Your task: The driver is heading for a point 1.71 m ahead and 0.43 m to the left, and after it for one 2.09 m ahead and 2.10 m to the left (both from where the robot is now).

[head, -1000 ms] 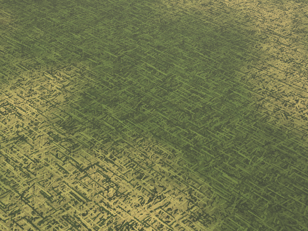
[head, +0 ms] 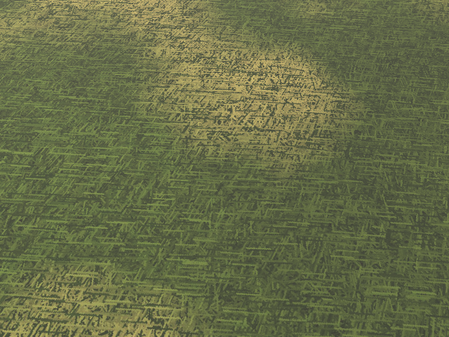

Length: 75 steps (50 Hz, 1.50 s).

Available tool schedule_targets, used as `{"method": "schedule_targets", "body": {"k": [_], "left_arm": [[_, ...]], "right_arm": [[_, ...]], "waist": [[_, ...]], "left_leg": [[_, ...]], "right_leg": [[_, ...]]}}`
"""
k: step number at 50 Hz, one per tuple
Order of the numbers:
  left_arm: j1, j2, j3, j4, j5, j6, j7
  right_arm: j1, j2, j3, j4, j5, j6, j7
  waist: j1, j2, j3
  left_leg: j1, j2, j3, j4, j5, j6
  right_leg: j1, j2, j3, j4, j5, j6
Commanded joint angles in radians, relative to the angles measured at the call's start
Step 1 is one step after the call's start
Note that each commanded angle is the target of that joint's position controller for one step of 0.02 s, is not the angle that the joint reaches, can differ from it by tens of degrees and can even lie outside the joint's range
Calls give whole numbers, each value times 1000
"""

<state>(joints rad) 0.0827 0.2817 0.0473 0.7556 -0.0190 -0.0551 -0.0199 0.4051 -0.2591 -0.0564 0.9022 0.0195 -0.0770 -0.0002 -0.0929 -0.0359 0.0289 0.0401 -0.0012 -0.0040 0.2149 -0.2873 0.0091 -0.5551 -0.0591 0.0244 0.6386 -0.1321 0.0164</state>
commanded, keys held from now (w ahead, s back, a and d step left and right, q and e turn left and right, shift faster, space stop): w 0.06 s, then w+q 0.72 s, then q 0.16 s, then no key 0.06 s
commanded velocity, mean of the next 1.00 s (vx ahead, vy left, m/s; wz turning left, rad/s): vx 0.44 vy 0.00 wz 0.39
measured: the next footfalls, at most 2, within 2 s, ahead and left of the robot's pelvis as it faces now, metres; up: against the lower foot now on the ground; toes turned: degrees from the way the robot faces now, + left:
right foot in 0.10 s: +0.20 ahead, -0.14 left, +0.00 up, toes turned -1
left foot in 0.64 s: +0.49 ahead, +0.11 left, +0.00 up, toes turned +18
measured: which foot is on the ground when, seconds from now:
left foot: down 0.00-0.12, up 0.14-0.62, down 0.64-1.00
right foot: up 0.00-0.08, down 0.10-0.62, up 0.64-1.00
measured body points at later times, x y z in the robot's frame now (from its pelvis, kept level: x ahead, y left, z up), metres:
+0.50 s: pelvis +0.26 -0.05 -0.01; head +0.28 -0.04 +0.44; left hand +0.23 +0.23 -0.14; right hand +0.47 -0.27 -0.11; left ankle +0.42 +0.13 -0.69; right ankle +0.16 -0.14 -0.74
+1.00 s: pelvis +0.53 +0.04 +0.00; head +0.57 +0.07 +0.44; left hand +0.61 +0.36 -0.09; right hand +0.74 -0.19 -0.10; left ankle +0.45 +0.10 -0.74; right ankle +0.76 -0.03 -0.70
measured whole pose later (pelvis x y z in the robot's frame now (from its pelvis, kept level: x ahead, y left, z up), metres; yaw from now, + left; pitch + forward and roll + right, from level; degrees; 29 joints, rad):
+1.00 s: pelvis +0.53 +0.04 +0.00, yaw +28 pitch +2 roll +0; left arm 0.04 0.30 0.03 0.68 0.01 -0.09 -0.01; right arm 0.28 -0.31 -0.07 0.70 0.02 -0.01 -0.02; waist -0.07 -0.03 0.06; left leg -0.18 -0.12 -0.15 0.44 -0.28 0.07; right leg -0.61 -0.03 0.11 0.60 0.00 0.08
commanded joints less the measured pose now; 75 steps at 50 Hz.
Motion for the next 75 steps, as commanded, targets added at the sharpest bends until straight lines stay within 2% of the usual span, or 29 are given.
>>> {"method": "schedule_targets", "body": {"k": [1, 3, 5, 6, 7, 8, 11, 18, 26, 29, 31, 32, 33, 34, 35, 37, 39, 43, 49, 53, 54, 55, 56, 58, 61, 68, 70, 72, 75], "left_arm": [[-160, 71, 9, -121, -9, -28, -17], [-68, 104, 25, -100, -9, -30, -19], [230, 189, 70, -17, -5, -28, 0], [372, 298, 95, 3, 21, -21, 10], [375, 230, 73, 9, 20, -23, 6], [289, 166, 50, 5, 16, -27, 4], [122, 73, 23, -4, 24, -45, 0], [113, 97, 36, 50, 36, -76, 9], [245, 161, 48, 99, 10, -27, 31], [232, 204, 59, 82, 9, 1, 45], [212, 220, 62, 67, 7, 17, 55], [209, 206, 53, 49, 12, 9, 58], [316, 41, 5, -2, 43, -20, 36], [232, 110, 10, -21, 11, -66, 18], [122, 158, 23, -62, -25, -88, 8], [107, 142, 20, -66, 3, -99, 18], [148, 153, 30, -64, 23, -74, 18], [96, 99, 14, -95, 43, -41, 31], [-35, 96, 8, -129, 22, -37, 12], [57, 139, 33, -112, 46, -60, 8], [104, 184, 38, -121, 67, -66, 15], [123, 210, 40, -116, 85, -53, 16], [144, 153, 33, -105, 48, -38, 9], [70, 88, 9, -121, 36, -16, 5], [-22, 83, 1, -111, 45, 12, 6], [25, 83, 1, -72, 20, 31, 18], [68, 69, -4, -66, 38, 22, 10], [22, 57, -6, -66, 44, 19, 9], [56, 50, -5, -43, 36, 22, 16]], "right_arm": [[2, -206, -42, -43, 12, -4, 1], [-25, -223, -43, -44, 16, 5, -2], [-37, -182, -23, -59, 4, 6, -5], [27, -70, 13, -103, -7, -7, -3], [24, -95, 7, -89, 13, -24, -6], [-35, -182, -21, -109, 43, -30, -3], [-86, -151, -28, -106, 18, -9, -9], [-145, -93, -21, -143, 6, 25, -2], [-405, -59, 10, -285, 3, 15, 62], [-358, -103, -11, -315, 7, 22, 74], [-134, -185, -57, -276, 11, 30, 61], [23, -248, -88, -242, 10, 42, 40], [2, -343, -101, -246, 10, 41, 28], [30, -278, -81, -276, 0, 27, 30], [-2, -228, -67, -268, -8, 15, 30], [-131, -178, -52, -284, -3, 4, 31], [-186, -153, -42, -310, -18, 2, 25], [-186, -208, -57, -294, -14, 12, -4], [-112, -199, -56, -258, 2, 65, -32], [-155, -142, -37, -267, -9, 64, -38], [-135, -94, -19, -286, -26, 57, -36], [51, -55, -5, -262, -18, 53, -31], [107, -140, -15, -236, -12, 58, -26], [-66, -197, -36, -242, -4, 101, -39], [-101, -131, -20, -246, -13, 136, -43], [-96, -93, -7, -201, -33, 115, -30], [-153, -176, -21, -221, -46, 114, -32], [-171, -99, -3, -213, -48, 98, -26], [-176, -91, 1, -207, -43, 68, -25]], "waist": [[12, 178, 65], [90, 179, 22], [237, 111, -167], [246, -128, -347], [240, -197, -387], [219, -144, -208], [125, -82, -18], [90, -19, 50], [175, 26, 96], [114, -36, 6], [-17, -51, -125], [-96, 15, -209], [35, 279, -285], [-25, 181, -426], [-42, 122, -283], [55, -2, -109], [109, 33, -79], [117, 51, -29], [46, 140, -111], [114, 151, -133], [119, 56, -228], [51, -200, -332], [54, -180, -391], [93, -35, -233], [57, -98, -92], [61, -91, -130], [117, 60, -64], [103, 104, -23], [112, 114, -17]], "left_leg": [[-69, 254, -144, -62, 265, 170], [-64, 258, -112, 36, 486, 143], [-251, 168, -42, 409, 590, 83], [-605, 31, 28, 815, 165, 10], [-705, -23, -118, 990, -272, 13], [-784, 33, -143, 1054, -219, 34], [-705, 137, -107, 942, -2, 40], [-732, 121, -126, 739, 275, -3], [-784, 85, 31, 412, 310, 42], [-641, -4, 115, 407, 164, 95], [-329, -76, 126, 368, 134, 154], [-23, -15, -13, 320, 158, 203], [335, 254, -565, 280, 47, 386], [407, 341, -854, 129, -35, 452], [317, 310, -704, 90, 22, 389], [21, 224, -483, 76, 232, 325], [-133, 181, -404, 32, 357, 319], [-324, 106, -226, 61, 732, 281], [-281, 63, -250, 186, 507, 164], [-198, 56, -313, 398, 464, 106], [-265, -12, -264, 579, 275, 60], [-501, -144, -200, 860, -387, -13], [-557, -92, -222, 971, -430, -41], [-593, -37, -177, 1024, -318, -82], [-448, 9, -99, 774, -236, -93], [-167, 5, -29, 253, 90, -26], [-226, 97, -142, 245, 26, 47], [-374, 77, -137, 192, -169, 52], [-380, 69, -127, 202, -51, 18]], "right_leg": [[36, 33, -51, -82, 4, -29], [186, 61, -68, -140, 10, -72], [646, 19, -9, -154, 8, -138], [1009, -280, 415, -200, -181, -267], [955, -364, 688, -359, -311, -316], [814, -333, 546, -385, -355, -273], [514, -203, 220, -473, -145, -191], [421, -160, -63, -547, 171, -191], [665, -214, -194, -471, 391, -164], [731, -220, -233, -282, 868, -134], [648, -193, -248, 41, 969, -107], [426, -151, -246, 318, 707, -69], [-54, 64, -181, 692, -350, -3], [-175, 109, 68, 823, -470, -12], [-253, 53, 97, 793, -375, -32], [-179, -22, 78, 603, -251, -34], [-70, -48, 79, 528, -210, -8], [1, -8, 11, 287, -100, 69], [140, 92, 19, -71, 196, 63], [259, 51, 30, -228, 296, -22], [446, -94, 149, -193, 635, -80], [712, -340, 443, -155, 942, -296], [705, -383, 598, -200, 659, -342], [544, -262, 434, -251, 268, -258], [274, -132, 256, -350, 23, -195], [235, -98, 184, -316, -138, -163], [175, -6, 90, -283, -314, -61], [285, 32, 37, -218, -213, -23], [318, 30, 33, -176, -88, -44]]}}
